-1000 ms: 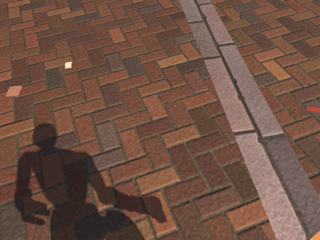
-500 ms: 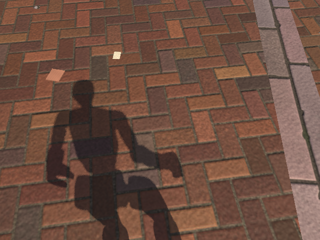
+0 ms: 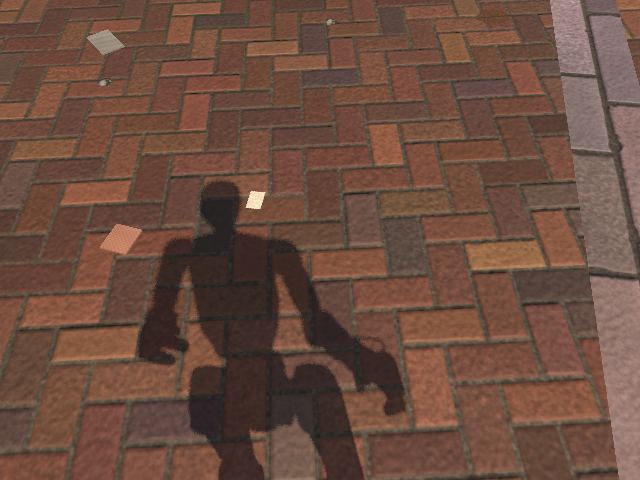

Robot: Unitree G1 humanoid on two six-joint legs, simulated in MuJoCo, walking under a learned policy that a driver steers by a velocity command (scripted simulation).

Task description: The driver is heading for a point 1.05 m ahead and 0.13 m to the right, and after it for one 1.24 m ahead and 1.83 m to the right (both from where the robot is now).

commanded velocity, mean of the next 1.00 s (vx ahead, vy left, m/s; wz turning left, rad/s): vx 0.50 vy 0.00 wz -0.24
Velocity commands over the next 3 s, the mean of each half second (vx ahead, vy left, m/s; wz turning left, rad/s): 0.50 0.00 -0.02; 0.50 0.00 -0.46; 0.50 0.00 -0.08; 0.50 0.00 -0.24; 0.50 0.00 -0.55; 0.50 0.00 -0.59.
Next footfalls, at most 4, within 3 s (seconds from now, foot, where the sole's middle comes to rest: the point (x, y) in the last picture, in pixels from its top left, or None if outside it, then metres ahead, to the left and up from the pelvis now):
0.36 left None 0.37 0.15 -0.77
0.92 right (395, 413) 0.63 -0.12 -0.77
1.44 left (344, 280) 0.99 -0.02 -0.77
2.02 right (447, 214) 1.21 -0.32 -0.77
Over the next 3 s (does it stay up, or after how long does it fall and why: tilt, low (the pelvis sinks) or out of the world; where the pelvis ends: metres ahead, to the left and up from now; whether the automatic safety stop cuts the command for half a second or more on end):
stays up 1.51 -0.49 -0.02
